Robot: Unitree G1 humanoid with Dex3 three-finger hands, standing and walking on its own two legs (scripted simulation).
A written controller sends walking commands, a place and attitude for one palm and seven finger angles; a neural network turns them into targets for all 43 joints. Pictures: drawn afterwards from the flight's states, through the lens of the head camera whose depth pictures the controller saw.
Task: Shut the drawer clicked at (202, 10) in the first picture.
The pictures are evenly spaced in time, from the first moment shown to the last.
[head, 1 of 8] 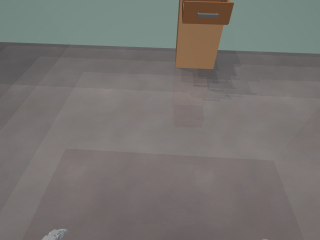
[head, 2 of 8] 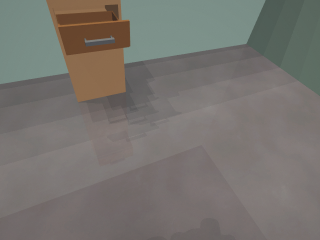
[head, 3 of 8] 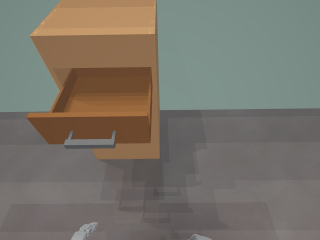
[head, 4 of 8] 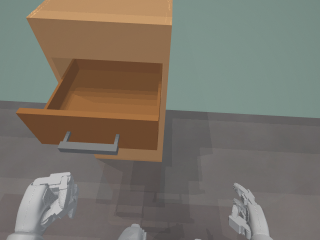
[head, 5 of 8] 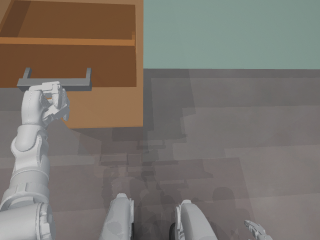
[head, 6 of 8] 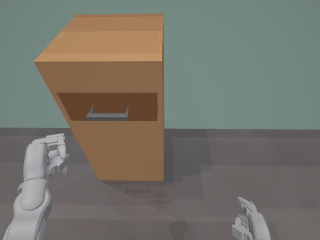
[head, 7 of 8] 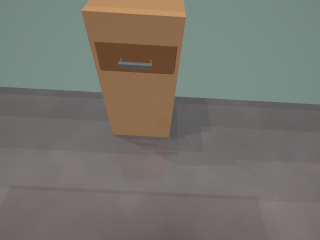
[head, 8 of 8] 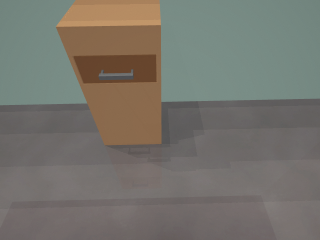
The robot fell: no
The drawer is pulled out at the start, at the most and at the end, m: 0.26 0.26 0.00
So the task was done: yes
